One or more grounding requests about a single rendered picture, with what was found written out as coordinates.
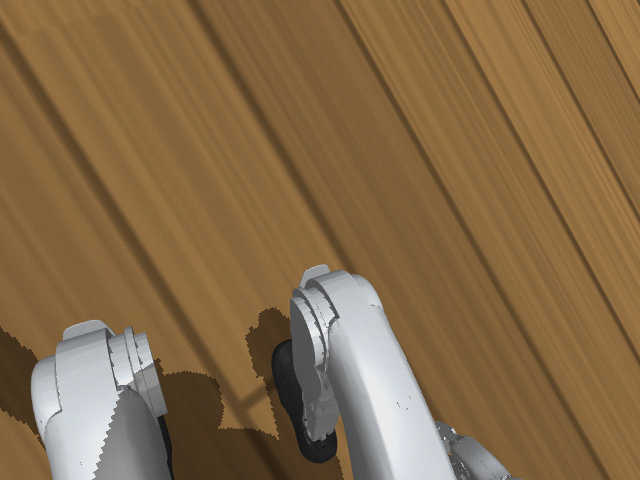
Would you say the right robot hand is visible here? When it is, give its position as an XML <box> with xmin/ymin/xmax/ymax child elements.
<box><xmin>435</xmin><ymin>421</ymin><xmax>513</xmax><ymax>480</ymax></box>

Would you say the left robot foot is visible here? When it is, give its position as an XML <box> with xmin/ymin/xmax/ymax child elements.
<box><xmin>157</xmin><ymin>415</ymin><xmax>175</xmax><ymax>480</ymax></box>

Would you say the right robot foot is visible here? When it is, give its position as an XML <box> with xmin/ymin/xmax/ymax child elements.
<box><xmin>271</xmin><ymin>339</ymin><xmax>337</xmax><ymax>463</ymax></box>

